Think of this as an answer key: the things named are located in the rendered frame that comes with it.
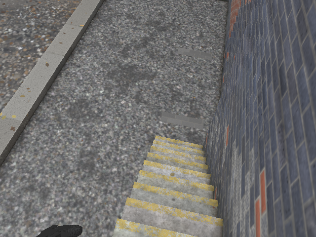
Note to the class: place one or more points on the left robot hand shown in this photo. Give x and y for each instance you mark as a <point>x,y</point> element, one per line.
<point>62,231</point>

